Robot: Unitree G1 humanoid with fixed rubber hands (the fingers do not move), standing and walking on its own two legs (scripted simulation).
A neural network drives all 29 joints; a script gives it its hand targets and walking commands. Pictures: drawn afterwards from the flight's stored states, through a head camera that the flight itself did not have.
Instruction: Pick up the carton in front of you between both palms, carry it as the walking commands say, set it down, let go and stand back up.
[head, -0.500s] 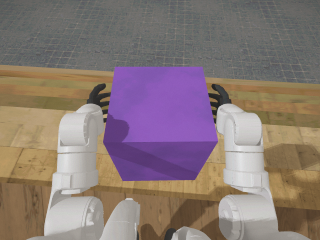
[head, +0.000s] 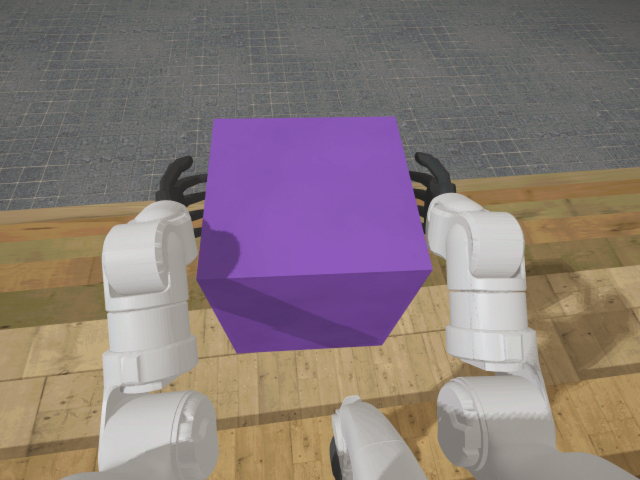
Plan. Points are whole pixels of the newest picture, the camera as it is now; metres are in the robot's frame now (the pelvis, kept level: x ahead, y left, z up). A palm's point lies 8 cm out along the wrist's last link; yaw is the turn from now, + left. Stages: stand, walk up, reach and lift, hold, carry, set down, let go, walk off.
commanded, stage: carry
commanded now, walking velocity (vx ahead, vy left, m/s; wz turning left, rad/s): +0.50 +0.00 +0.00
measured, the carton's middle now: (308, 246) +0.37 -0.04 +0.05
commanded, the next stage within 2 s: none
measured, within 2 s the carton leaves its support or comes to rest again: neither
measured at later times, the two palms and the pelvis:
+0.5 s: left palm (209, 191) +0.67 +0.13 -0.16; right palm (343, 174) +0.70 -0.17 -0.17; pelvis +0.33 -0.05 -0.25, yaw +3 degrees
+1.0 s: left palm (203, 163) +0.97 +0.19 -0.38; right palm (290, 128) +1.09 -0.09 -0.37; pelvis +0.71 -0.06 -0.49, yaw +17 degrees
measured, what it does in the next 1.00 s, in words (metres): goes down, turning left: right foot 0.18 m lower, then left foot 0.18 m lower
